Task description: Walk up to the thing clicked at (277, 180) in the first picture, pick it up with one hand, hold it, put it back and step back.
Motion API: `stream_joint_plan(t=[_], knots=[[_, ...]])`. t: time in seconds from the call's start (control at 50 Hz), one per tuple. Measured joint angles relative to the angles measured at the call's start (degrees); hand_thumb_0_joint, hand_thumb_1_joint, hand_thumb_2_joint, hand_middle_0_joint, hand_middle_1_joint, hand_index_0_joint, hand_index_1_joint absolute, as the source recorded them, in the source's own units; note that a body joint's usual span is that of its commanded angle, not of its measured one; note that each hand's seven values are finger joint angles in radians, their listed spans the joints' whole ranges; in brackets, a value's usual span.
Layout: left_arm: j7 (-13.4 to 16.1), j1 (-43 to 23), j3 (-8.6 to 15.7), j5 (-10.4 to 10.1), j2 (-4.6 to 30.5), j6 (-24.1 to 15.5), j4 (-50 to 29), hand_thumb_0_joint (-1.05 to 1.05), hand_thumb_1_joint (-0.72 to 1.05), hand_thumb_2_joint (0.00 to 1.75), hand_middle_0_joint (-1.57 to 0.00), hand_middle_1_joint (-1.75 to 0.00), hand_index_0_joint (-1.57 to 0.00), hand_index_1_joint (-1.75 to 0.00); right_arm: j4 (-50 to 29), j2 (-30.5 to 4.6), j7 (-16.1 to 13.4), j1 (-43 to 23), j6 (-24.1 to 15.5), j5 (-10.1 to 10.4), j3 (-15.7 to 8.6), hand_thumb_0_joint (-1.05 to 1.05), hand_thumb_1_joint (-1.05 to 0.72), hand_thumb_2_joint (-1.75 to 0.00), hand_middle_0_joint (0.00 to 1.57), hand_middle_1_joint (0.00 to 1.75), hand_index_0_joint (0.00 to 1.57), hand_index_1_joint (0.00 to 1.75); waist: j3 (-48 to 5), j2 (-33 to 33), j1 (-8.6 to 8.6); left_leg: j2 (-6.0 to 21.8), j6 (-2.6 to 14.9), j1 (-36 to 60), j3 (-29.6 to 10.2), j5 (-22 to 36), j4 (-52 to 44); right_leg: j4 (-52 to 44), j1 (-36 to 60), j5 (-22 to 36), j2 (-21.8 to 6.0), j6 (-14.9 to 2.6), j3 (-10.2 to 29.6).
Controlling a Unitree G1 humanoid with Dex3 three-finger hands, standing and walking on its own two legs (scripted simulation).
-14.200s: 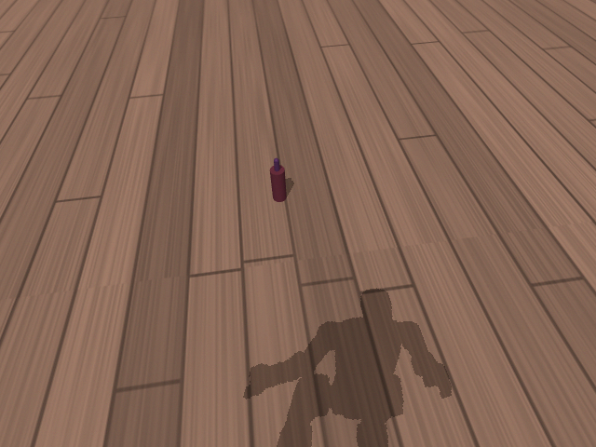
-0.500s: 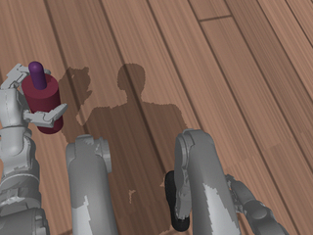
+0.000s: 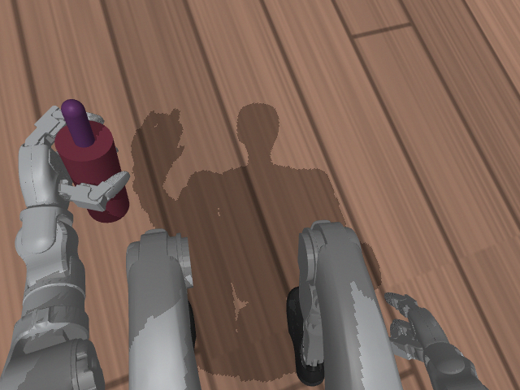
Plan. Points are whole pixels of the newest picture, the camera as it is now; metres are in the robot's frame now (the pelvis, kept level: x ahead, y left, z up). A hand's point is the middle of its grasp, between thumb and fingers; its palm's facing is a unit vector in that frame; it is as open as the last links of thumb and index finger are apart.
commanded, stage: settle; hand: left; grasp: from the side
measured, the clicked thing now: (94, 165) +0.41 +0.24 -0.04
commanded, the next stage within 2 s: lift in 0.42 s
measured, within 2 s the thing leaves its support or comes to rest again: neither
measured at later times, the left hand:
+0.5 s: hand (77, 151) +0.42 +0.25 +0.00, palm faces +0.13 -0.99 -0.04, open 10.0 cm
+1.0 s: hand (61, 147) +0.40 +0.24 +0.06, palm faces +0.09 -0.99 -0.04, open 10.0 cm
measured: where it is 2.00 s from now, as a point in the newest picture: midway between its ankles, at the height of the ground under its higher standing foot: (245, 358)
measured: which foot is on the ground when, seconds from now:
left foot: down 0.00-1.00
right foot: down 0.00-1.00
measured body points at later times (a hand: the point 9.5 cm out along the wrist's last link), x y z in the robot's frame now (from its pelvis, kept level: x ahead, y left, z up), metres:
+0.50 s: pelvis +0.00 +0.00 +0.02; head +0.19 +0.05 +0.43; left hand +0.40 +0.30 +0.00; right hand +0.15 -0.26 -0.10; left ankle +0.08 +0.15 -0.32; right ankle +0.09 -0.13 -0.32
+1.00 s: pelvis +0.00 +0.00 +0.07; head +0.18 +0.04 +0.48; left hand +0.39 +0.29 +0.07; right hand +0.17 -0.25 -0.06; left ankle +0.08 +0.15 -0.32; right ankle +0.09 -0.13 -0.32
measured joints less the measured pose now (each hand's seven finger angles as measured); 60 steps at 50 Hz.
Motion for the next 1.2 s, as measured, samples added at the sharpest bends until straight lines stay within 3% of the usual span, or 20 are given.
stream_joint_plan(t=[0.64,0.86,1.2], knots=[[-0.64,-2.41,0.43,1.38,-1.12,0.64,3.84,0.1,-0.35,1.13,-0.82,-1.13,-0.66,-1.05,1.04,1.34,-0.7,2.48,-1.44,0.61,-1.21,0.0,-0.9,-0.9,0.2,0.3,0.2,0.3,-2.51,0.42,0.01,-0.24,0.54,3.69,2.36,1.12,-5.11,-4.2,3.48,0.38,-0.87,0.11,1.46],[-1.92,2.37,-1.05,-0.69,-2.22,2.75,-3.08,0.1,-0.36,1.13,-0.82,-1.12,-0.67,-1.05,-0.23,1.2,-1.68,2.94,-2.28,1.99,-1.75,0.0,-0.92,-0.9,0.2,0.3,0.2,0.3,-3.17,1.0,0.28,0.03,0.59,6.53,3.01,1.35,-8.4,-7.08,5.86,0.68,-0.96,-0.09,1.63],[1.63,10.09,-5.62,-1.96,-4.48,11.3,-18.84,0.1,-0.36,1.13,-0.83,-1.12,-0.67,-1.04,-3.17,1.82,-4.04,3.22,-3.04,5.17,-2.8,0.0,-0.9,-0.89,0.2,0.3,0.2,0.3,-5.45,2.09,2.5,0.46,1.23,19.19,4.7,1.64,-21.85,-20.97,18.7,1.28,-1.68,-0.01,1.45]])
